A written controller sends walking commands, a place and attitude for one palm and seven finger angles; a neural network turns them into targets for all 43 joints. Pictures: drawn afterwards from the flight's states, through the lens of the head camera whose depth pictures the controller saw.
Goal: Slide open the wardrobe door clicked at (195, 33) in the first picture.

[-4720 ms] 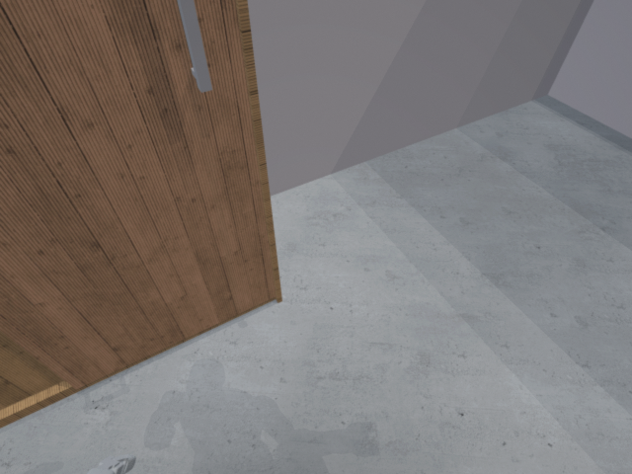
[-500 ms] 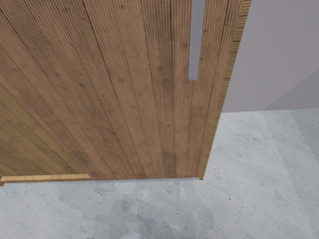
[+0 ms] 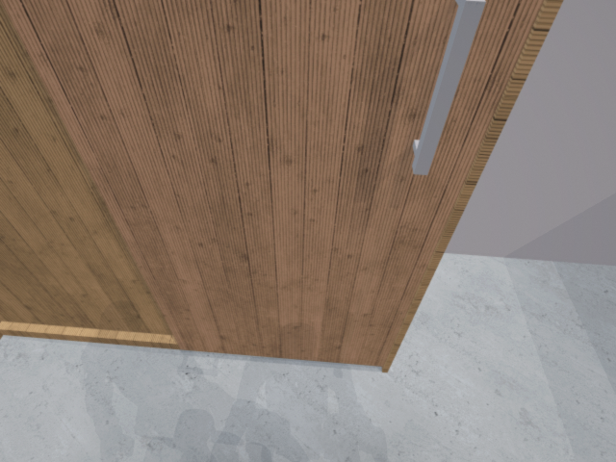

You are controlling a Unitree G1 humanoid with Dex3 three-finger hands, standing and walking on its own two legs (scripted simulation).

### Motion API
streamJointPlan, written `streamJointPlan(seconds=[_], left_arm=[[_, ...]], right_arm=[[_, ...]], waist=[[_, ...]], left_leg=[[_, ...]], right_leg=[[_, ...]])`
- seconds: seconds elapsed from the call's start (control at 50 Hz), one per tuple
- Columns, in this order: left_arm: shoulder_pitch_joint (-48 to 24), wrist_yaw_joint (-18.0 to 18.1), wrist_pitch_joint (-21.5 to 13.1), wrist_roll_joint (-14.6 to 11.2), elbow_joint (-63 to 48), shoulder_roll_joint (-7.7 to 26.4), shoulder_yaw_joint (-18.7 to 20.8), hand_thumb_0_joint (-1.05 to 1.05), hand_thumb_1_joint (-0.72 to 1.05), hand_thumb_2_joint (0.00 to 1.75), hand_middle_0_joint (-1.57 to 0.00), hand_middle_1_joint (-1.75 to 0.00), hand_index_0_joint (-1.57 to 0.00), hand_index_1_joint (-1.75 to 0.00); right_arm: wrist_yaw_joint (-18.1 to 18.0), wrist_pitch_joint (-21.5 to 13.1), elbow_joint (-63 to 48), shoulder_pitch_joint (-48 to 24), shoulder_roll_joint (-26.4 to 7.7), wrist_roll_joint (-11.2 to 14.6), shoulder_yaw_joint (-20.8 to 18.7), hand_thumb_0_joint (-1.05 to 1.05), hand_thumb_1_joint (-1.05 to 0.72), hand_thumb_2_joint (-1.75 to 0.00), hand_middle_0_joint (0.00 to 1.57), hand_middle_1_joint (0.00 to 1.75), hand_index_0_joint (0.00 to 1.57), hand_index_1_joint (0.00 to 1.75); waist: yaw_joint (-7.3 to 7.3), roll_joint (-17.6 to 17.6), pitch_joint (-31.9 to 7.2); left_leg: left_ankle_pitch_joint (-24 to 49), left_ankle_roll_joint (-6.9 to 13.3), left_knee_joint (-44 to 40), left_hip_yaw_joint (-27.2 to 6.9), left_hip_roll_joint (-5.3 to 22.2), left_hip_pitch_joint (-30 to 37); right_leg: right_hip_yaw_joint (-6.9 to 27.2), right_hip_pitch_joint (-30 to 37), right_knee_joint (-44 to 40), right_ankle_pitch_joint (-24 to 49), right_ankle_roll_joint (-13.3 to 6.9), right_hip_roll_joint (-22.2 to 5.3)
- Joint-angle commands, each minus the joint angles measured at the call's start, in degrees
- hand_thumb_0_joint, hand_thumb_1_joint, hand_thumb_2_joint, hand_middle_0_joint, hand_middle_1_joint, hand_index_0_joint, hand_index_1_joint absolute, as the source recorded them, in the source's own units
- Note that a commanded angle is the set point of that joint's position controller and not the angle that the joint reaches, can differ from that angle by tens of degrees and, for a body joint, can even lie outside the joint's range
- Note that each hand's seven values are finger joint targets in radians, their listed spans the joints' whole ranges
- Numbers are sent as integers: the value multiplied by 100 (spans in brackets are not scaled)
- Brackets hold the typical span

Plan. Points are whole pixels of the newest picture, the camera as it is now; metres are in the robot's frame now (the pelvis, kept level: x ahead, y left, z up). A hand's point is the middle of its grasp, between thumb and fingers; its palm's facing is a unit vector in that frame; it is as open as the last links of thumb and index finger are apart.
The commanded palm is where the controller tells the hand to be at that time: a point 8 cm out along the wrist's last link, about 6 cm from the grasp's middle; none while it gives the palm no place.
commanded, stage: come to a stop and stand still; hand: right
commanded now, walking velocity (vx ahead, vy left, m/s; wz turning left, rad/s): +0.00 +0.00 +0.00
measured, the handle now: (438, 91) +0.53 -0.11 +0.24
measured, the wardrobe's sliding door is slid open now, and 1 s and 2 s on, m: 0.00 0.00 0.00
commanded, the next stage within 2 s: look again from close up in 0.48 s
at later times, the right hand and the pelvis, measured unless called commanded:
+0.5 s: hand out of the picture -0.02 -0.11 -0.18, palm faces +0.05 +0.99 -0.13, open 7.4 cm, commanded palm none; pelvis +0.02 +0.02 +0.00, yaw +0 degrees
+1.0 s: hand out of the picture +0.05 -0.20 -0.18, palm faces +0.01 +0.97 -0.24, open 7.4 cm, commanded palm none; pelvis +0.02 +0.00 -0.01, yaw +0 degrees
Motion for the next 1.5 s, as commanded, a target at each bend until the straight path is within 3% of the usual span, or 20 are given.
streamJointPlan(seconds=[0.0, 0.02, 0.1, 0.26, 0.4, 0.42, 0.44, 0.46, 0.48, 0.52, 0.56, 0.64, 0.68, 0.74, 1.06, 1.4, 1.42, 1.44, 1.46, 1.48], left_arm=[[323, 1, -170, 27, -104, 174, -61, 0, 90, 90, -20, -30, -20, -30], [395, 18, -199, 17, -24, 208, -73, 0, 90, 90, -20, -30, -20, -30], [351, 61, -206, -14, 97, 202, -87, 0, 90, 90, -20, -30, -20, -30], [330, 100, -200, -32, 154, 100, -66, 0, 90, 90, -20, -30, -20, -30], [174, 131, -237, -35, 109, 96, -61, 0, 90, 90, -20, -30, -20, -30], [-560, 47, -374, -79, -398, 291, -80, 0, 90, 90, -20, -30, -20, -30], [-223, -3, -318, -38, -613, -2, -87, 0, 90, 90, -20, -30, -20, -30], [-125, -29, -344, -5, -604, -61, -131, 0, 90, 90, -20, -30, -20, -30], [53, -7, -371, -21, -600, 9, -122, 0, 90, 90, -20, -30, -20, -30], [176, 34, -433, -31, -609, 213, -121, 0, 90, 90, -20, -30, -20, -30], [110, 67, -455, -37, -618, 316, -132, 0, 90, 90, -20, -30, -20, -30], [-109, 69, -375, -31, -774, 471, -122, 0, 90, 90, -20, -30, -20, -30], [-152, 60, -383, -14, -793, 535, -129, 0, 90, 90, -20, -30, -20, -30], [-274, 43, -366, -11, -847, 643, -120, 0, 90, 90, -20, -30, -20, -30], [-538, 14, -412, -30, -761, 940, -116, 0, 90, 90, -20, -30, -20, -30], [-685, 8, -394, -43, -509, 1011, -102, 0, 90, 90, -20, -30, -20, -30], [-834, -13, -413, -85, -827, 899, -120, 0, 90, 90, -20, -30, -20, -30], [-457, 242, -1190, -370, -2644, 1622, 102, 0, 90, 90, -20, -30, -20, -30], [-917, 562, -1621, -380, -2437, 1039, -142, 0, 90, 90, -20, -30, -20, -30], [-781, 500, -1902, -312, -2540, 902, -62, 0, 90, 90, -20, -30, -20, -30]], right_arm=[[-50, -167, -111, 132, -527, 46, 35, 0, -90, -90, 20, 30, 20, 30], [-49, -180, -82, 228, -464, 69, 48, 0, -90, -90, 20, 30, 20, 30], [-70, -163, 60, 530, -371, 85, 62, 0, -90, -90, 20, 30, 20, 30], [-98, -180, 165, 833, -221, 64, 60, 0, -90, -90, 20, 30, 20, 30], [-108, -209, 229, 996, -86, 46, 57, 0, -90, -90, 20, 30, 20, 30], [-293, -405, 277, 1414, -323, -80, 87, 0, -90, -90, 20, 30, 20, 30], [-259, -474, -29, 1080, -481, -79, 82, 0, -90, -90, 20, 30, 20, 30], [-235, -538, -124, 880, -537, -94, 24, 0, -90, -90, 20, 30, 20, 30], [-222, -554, -181, 880, -527, -62, 41, 0, -90, -90, 20, 30, 20, 30], [-211, -520, -240, 930, -349, -24, 54, 0, -90, -90, 20, 30, 20, 30], [-198, -426, -264, 1043, -330, -30, 75, 0, -90, -90, 20, 30, 20, 30], [-159, -298, -364, 944, -404, -16, 101, 0, -90, -90, 20, 30, 20, 30], [-143, -274, -426, 893, -504, -18, 92, 0, -90, -90, 20, 30, 20, 30], [-118, -238, -512, 787, -624, -12, 94, 0, -90, -90, 20, 30, 20, 30], [-56, -232, -567, 522, -1001, -16, 70, 0, -90, -90, 20, 30, 20, 30], [-34, -244, -305, 488, -1048, -10, 93, 0, -90, -90, 20, 30, 20, 30], [-267, -326, -198, 901, -724, -77, 173, 0, -90, -90, 20, 30, 20, 30], [-271, -1502, -9063, -3267, -2408, 1057, -1067, 0, -88, -89, 20, 32, 20, 32], [-557, -1434, -8681, -2062, -2811, 646, -1386, 0, -85, -88, 20, 33, 20, 33], [-526, -788, -7520, 789, -774, 847, -309, 0, -83, -87, 21, 34, 21, 34]], waist=[[-41, 885, 708], [-66, 619, 600], [-169, 139, 677], [-192, 167, 611], [-209, 86, 460], [-507, 437, 578], [-74, 369, 324], [-104, 353, 18], [-53, 408, -254], [-87, 256, -233], [-206, -403, -83], [-243, 204, 419], [-262, -52, 353], [-278, -34, 418], [-328, 43, 3], [-316, 34, 212], [-379, 18, 404], [290, -904, -2491], [-134, -1271, -2154], [-186, -1473, -1832]], left_leg=[[-616, 384, -1221, -747, 776, -1208], [-294, 321, -1032, -608, 647, -1041], [-117, 226, -901, -517, 496, -866], [22, 233, -888, -529, 454, -803], [592, 219, -754, -481, 442, -681], [3375, -15, -768, -1057, 794, -689], [2901, 263, -606, -928, 1007, -529], [3270, 483, -389, -822, 1059, -251], [3000, 534, -144, -727, 896, -181], [2495, 419, 159, -486, 518, -337], [1867, 334, 240, -361, 363, -353], [774, 286, 23, -376, 312, -616], [686, 267, 68, -359, 300, -556], [345, 244, -16, -388, 296, -607], [677, 166, -138, -370, 415, -303], [446, 179, -405, -466, 470, -458], [1863, 117, -535, -831, 680, -717], [2158, 255, 254, 46, 76, -333], [1251, 237, 565, 124, -94, -687], [387, 203, 889, 417, -177, -1111]], right_leg=[[344, 427, -188, 140, 37, -207], [407, 511, -299, 377, 33, -270], [445, 455, -392, 406, 24, -357], [418, 566, -313, 411, 20, -365], [430, 719, -270, 714, -10, -402], [315, 15, 1084, 434, 108, -336], [403, -186, 1090, -807, -1, -109], [350, -123, 952, -713, 18, -91], [364, 177, 709, -373, -30, -69], [546, 406, 417, 743, -134, -232], [625, 388, 461, 1555, -215, -331], [690, 82, 202, 675, -224, -308], [706, 142, 125, 743, -235, -304], [753, 89, -46, 414, -243, -297], [755, 440, -231, 858, -273, -351], [730, 496, -434, 461, -216, -351], [566, 359, 670, 1082, -76, -396], [558, 2003, 29, 1625, -148, 218], [409, 2324, -39, 1780, -70, -31], [666, 2014, -251, 1847, 3, -154]])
